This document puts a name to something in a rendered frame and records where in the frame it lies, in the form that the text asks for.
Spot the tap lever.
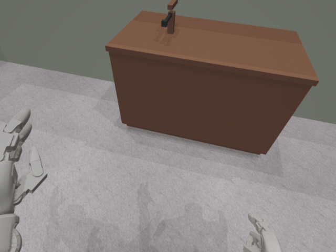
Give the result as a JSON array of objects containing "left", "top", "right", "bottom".
[{"left": 161, "top": 13, "right": 172, "bottom": 27}]

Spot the robot left hand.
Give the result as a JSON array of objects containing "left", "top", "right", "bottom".
[{"left": 0, "top": 107, "right": 47, "bottom": 215}]

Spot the counter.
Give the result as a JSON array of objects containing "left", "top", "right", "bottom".
[{"left": 105, "top": 0, "right": 319, "bottom": 155}]

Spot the robot right hand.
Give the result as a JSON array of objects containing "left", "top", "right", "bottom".
[{"left": 243, "top": 213, "right": 283, "bottom": 252}]

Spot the robot left forearm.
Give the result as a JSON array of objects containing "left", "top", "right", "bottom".
[{"left": 0, "top": 214, "right": 22, "bottom": 252}]

